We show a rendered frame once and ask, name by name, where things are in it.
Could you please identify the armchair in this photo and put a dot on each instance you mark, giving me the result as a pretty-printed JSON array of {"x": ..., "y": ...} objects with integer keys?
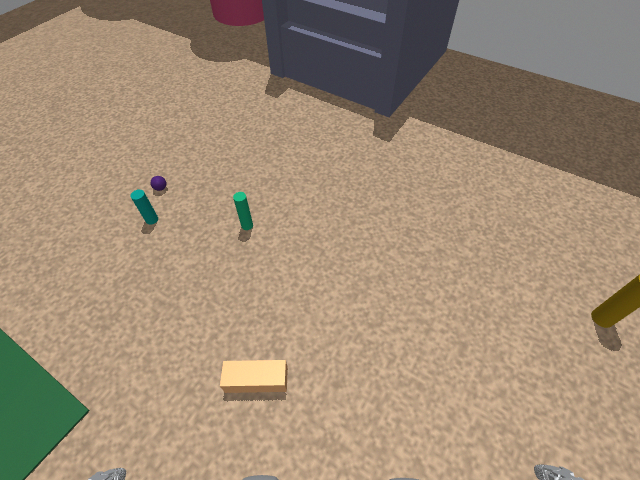
[{"x": 372, "y": 52}]

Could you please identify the right robot hand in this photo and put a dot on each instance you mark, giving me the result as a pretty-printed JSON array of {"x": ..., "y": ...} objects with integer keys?
[{"x": 548, "y": 472}]

